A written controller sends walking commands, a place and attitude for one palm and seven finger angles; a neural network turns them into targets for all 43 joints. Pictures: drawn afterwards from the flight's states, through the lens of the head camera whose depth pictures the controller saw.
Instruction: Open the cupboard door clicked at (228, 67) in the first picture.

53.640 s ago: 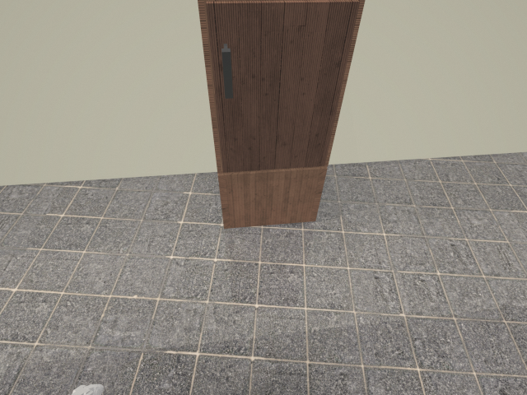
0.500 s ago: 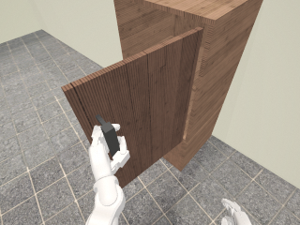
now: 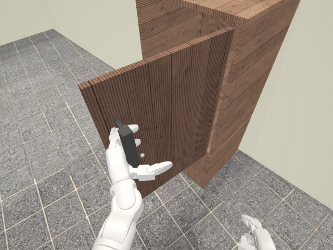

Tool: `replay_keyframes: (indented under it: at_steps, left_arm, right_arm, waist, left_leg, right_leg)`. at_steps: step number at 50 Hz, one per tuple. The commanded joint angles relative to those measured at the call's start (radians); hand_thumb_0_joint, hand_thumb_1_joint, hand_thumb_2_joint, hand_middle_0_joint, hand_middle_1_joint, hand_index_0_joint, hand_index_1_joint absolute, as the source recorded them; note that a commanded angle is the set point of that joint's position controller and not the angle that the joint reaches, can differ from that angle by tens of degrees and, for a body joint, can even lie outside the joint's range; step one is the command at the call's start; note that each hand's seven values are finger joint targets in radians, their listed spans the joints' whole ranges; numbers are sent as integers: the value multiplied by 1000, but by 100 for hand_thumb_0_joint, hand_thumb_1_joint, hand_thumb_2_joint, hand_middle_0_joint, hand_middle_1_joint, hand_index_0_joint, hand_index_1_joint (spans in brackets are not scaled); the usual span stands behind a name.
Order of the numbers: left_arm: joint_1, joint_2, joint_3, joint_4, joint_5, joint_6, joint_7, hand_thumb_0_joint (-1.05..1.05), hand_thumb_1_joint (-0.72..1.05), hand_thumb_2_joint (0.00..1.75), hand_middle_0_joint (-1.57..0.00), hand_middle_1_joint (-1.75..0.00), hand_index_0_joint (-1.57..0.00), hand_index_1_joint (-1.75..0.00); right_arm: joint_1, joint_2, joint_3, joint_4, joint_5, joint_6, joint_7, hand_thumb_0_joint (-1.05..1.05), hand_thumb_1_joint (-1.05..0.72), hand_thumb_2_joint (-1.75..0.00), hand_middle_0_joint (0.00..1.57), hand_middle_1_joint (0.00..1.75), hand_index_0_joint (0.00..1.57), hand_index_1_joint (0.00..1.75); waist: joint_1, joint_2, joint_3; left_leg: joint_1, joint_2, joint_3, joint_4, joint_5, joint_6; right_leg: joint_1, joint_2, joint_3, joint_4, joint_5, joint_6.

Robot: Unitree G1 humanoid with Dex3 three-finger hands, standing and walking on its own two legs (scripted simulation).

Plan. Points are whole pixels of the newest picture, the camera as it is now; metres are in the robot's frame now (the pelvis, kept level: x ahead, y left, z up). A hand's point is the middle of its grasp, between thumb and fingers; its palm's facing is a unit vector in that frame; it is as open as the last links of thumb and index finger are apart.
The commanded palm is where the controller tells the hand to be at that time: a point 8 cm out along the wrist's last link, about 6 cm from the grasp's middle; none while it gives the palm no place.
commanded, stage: open thumb and fingers to let go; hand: left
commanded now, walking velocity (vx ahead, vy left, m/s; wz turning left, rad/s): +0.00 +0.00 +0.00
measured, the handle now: (125, 143) +0.35 +0.12 +0.08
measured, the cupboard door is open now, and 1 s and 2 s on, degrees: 81 84 83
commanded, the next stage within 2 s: slide the hand sideways off the handle in 0.30 s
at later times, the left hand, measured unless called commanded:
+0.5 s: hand (140, 162) +0.30 +0.08 +0.07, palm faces +0.16 -0.98 -0.06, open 14.8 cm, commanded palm +0.27 +0.12 +0.08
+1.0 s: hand (132, 182) +0.25 +0.09 +0.07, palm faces -0.08 -1.00 -0.02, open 16.1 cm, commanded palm +0.22 +0.16 +0.08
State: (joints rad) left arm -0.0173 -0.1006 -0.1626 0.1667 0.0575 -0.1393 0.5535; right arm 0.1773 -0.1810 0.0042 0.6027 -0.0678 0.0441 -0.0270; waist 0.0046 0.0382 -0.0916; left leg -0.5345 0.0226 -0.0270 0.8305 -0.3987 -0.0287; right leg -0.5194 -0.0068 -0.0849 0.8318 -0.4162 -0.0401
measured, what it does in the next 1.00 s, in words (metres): stands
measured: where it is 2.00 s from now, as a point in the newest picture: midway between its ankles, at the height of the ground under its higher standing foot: outside the picture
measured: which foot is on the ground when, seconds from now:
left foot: down 0.00-1.00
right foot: down 0.00-1.00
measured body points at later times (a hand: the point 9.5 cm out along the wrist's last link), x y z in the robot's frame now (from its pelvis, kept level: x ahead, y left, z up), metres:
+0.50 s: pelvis -0.01 +0.02 +0.00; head +0.01 +0.01 +0.45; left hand +0.28 +0.14 +0.08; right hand +0.16 -0.19 -0.10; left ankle +0.01 +0.14 -0.70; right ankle +0.01 -0.09 -0.70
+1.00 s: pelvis +0.00 +0.02 +0.00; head +0.02 +0.01 +0.45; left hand +0.25 +0.15 +0.08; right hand +0.17 -0.20 -0.08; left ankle +0.01 +0.14 -0.70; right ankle +0.01 -0.09 -0.70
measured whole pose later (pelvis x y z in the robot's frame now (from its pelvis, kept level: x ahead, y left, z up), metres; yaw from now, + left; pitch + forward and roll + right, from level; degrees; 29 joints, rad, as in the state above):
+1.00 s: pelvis +0.00 +0.02 +0.00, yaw -2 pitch +5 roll +0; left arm 0.26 0.08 -0.16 -0.09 -0.06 -0.20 0.04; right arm 0.24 -0.20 0.04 0.50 -0.01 -0.06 -0.01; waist 0.00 0.03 -0.06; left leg -0.52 0.02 0.01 0.85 -0.42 0.00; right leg -0.51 -0.01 -0.05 0.85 -0.42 -0.02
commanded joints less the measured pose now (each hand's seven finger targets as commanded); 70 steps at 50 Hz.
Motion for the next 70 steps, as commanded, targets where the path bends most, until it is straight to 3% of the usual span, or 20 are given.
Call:
replay_keyframes:
  at_steps: [1,11,14,20,21,22,24,26,27,30,33,34,37,38,42,48,55,63,68,70]
  left_arm:
    - [-275,-30,-10,-225,23,-55,12,0,-50,30,-26,-95,-26,-95]
    - [-313,-62,-32,-199,41,-42,51,0,-50,30,-18,-45,-18,-45]
    - [-330,-87,-57,-201,46,-38,57,0,-50,30,-15,-30,-15,-30]
    - [-337,-96,-60,-198,49,-31,66,0,-50,30,-15,-30,-15,-30]
    - [-284,-11,-244,-176,140,-63,-140,0,-50,30,-15,-30,-15,-30]
    - [-333,61,-165,-247,99,-107,-252,0,-50,30,-15,-30,-15,-30]
    - [-364,100,-172,-302,48,-151,-418,0,-50,30,-15,-30,-15,-30]
    - [-315,106,-154,-279,-55,-149,-551,0,-50,30,-15,-30,-15,-30]
    - [-303,88,-132,-279,-111,-138,-577,0,-50,30,-15,-30,-15,-30]
    - [-193,76,-53,-271,-197,-106,-551,0,-50,30,-15,-30,-15,-30]
    - [-142,133,-1,-317,-156,-102,-483,0,-50,30,-15,-30,-15,-30]
    - [-153,132,-12,-339,-136,-105,-467,0,-50,30,-15,-30,-15,-30]
    - [-55,162,20,-350,-108,-114,-447,0,-50,30,-15,-30,-15,-30]
    - [-39,184,38,-363,-103,-115,-449,0,-50,30,-15,-30,-15,-30]
    - [37,185,44,-432,-111,-118,-465,0,-50,30,-15,-30,-15,-30]
    - [146,213,64,-493,-126,-121,-494,0,-50,30,-15,-30,-15,-30]
    - [273,250,109,-569,-165,-145,-553,0,-50,30,-15,-30,-15,-30]
    - [435,314,202,-605,-215,-166,-624,0,-50,30,-15,-30,-15,-30]
    - [442,372,287,-589,-258,-183,-672,0,-50,30,-15,-30,-15,-30]
    - [489,371,308,-595,-279,-192,-696,0,-50,30,-15,-30,-15,-30]
  right_arm:
    - [-100,-89,-28,-156,6,-44,-9,0,-90,-90,20,30,20,30]
    - [-102,-91,-28,-151,7,-47,-3,0,-90,-90,20,30,20,30]
    - [-106,-90,-28,-148,8,-49,1,0,-90,-90,20,30,20,30]
    - [-107,-88,-30,-148,8,-50,3,0,-90,-90,20,30,20,30]
    - [-29,-117,-25,-119,15,-43,7,0,-90,-90,20,30,20,30]
    - [-25,-115,-31,-158,25,-48,-1,0,-90,-90,20,30,20,30]
    - [-25,-118,-24,-177,42,-66,-13,0,-90,-90,20,30,20,30]
    - [-33,-120,-8,-200,66,-90,-23,0,-90,-90,20,30,20,30]
    - [-47,-116,-3,-212,76,-105,-27,0,-90,-90,20,30,20,30]
    - [-66,-117,4,-227,87,-143,-23,0,-90,-90,20,30,20,30]
    - [-61,-121,4,-233,79,-153,-9,0,-90,-90,20,30,20,30]
    - [-59,-118,3,-238,74,-156,-3,0,-90,-90,20,30,20,30]
    - [-47,-119,-2,-247,68,-154,7,0,-90,-90,20,30,20,30]
    - [-48,-121,-3,-248,66,-152,8,0,-90,-90,20,30,20,30]
    - [-52,-115,-2,-267,66,-149,11,0,-90,-90,20,30,20,30]
    - [-35,-120,-6,-272,69,-157,6,0,-90,-90,20,30,20,30]
    - [-17,-123,-11,-278,72,-183,-5,0,-90,-90,20,30,20,30]
    - [3,-130,-18,-283,78,-204,-16,0,-90,-90,20,30,20,30]
    - [1,-136,-19,-275,82,-209,-29,0,-90,-90,20,30,20,30]
    - [-2,-134,-22,-278,86,-215,-31,0,-90,-90,20,30,20,30]
  waist:
    - [-14,-100,-205]
    - [-20,-113,-192]
    - [-23,-84,-191]
    - [-15,-99,-212]
    - [-88,-163,-167]
    - [-59,-123,-215]
    - [-57,-31,-244]
    - [-58,-29,-208]
    - [-49,-28,-191]
    - [-15,-87,-138]
    - [11,-64,-134]
    - [1,-61,-134]
    - [14,-93,-136]
    - [24,-74,-144]
    - [22,-37,-139]
    - [3,-72,-116]
    - [4,-68,-138]
    - [12,-69,-156]
    - [7,-97,-127]
    - [14,-67,-145]
  left_leg:
    - [80,-37,24,-89,163,37]
    - [73,-32,14,-94,137,36]
    - [79,-30,7,-95,140,34]
    - [79,-28,0,-96,138,31]
    - [109,-28,5,-87,164,48]
    - [107,-31,8,-84,178,53]
    - [149,-35,4,-88,175,54]
    - [150,-36,-6,-105,135,53]
    - [145,-37,-10,-115,102,48]
    - [119,-32,-24,-151,45,35]
    - [108,-32,-19,-164,56,31]
    - [112,-32,-14,-156,61,34]
    - [97,-30,0,-150,72,35]
    - [94,-31,1,-150,87,35]
    - [91,-33,19,-139,104,34]
    - [71,-33,20,-113,122,39]
    - [53,-42,22,-80,158,39]
    - [17,-50,26,-37,195,39]
    - [-31,-53,19,-14,161,35]
    - [-26,-54,21,-6,164,32]
  right_leg:
    - [100,-10,60,-167,211,19]
    - [65,2,40,-157,142,13]
    - [49,6,27,-140,138,7]
    - [50,11,18,-128,129,4]
    - [14,6,43,-124,213,7]
    - [43,0,46,-117,250,5]
    - [49,-2,53,-110,254,2]
    - [50,6,43,-126,212,2]
    - [47,11,36,-137,172,4]
    - [47,19,12,-155,90,10]
    - [59,16,12,-140,84,6]
    - [47,12,16,-138,91,9]
    - [65,14,23,-137,98,8]
    - [80,14,27,-134,111,4]
    - [85,14,33,-128,145,7]
    - [78,17,42,-127,183,14]
    - [93,12,53,-108,253,23]
    - [125,3,86,-99,351,36]
    - [121,-9,119,-112,323,47]
    - [124,-13,124,-107,343,51]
